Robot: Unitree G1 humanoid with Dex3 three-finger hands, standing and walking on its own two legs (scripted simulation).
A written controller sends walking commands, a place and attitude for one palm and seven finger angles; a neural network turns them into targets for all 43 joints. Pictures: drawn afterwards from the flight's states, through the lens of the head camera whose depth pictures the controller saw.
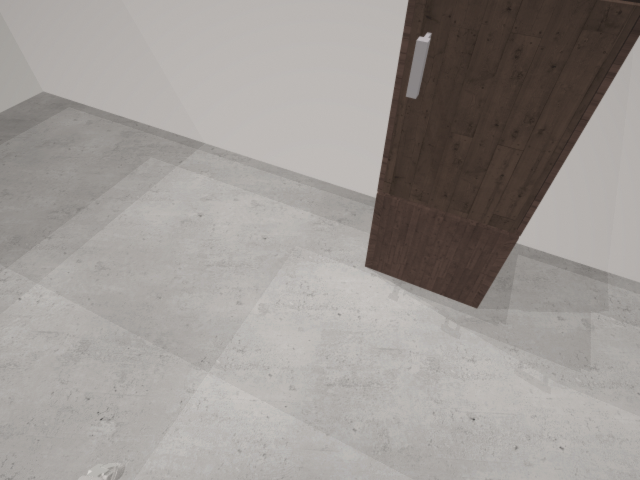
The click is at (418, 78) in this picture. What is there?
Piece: cupboard door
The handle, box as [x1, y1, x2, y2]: [406, 32, 431, 98]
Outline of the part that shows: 428,32 423,37 419,36 416,40 406,96 415,98 418,94 431,34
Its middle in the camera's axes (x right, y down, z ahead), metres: +0.23 -0.40 +0.89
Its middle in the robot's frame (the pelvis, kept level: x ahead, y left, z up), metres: +0.96 -0.18 +0.08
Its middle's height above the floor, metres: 0.85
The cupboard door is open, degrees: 0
